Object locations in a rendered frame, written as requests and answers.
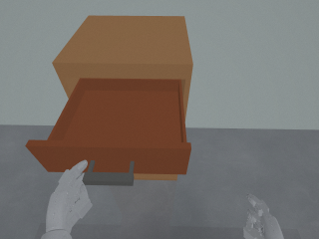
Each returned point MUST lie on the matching handle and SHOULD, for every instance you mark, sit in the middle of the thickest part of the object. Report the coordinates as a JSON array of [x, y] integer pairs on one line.
[[109, 178]]

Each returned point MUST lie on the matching right robot hand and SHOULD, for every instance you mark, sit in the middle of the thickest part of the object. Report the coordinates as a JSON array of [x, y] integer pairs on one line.
[[267, 226]]

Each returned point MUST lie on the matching cabinet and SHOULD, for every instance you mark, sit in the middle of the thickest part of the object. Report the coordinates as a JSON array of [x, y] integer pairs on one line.
[[128, 47]]

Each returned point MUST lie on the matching left robot forearm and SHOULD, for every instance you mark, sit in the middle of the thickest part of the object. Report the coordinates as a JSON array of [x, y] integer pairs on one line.
[[57, 234]]

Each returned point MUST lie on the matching drawer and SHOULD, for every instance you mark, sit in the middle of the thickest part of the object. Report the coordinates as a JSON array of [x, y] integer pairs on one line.
[[116, 121]]

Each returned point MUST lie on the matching left robot hand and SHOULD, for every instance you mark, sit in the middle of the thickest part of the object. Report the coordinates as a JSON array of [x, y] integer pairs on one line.
[[62, 211]]

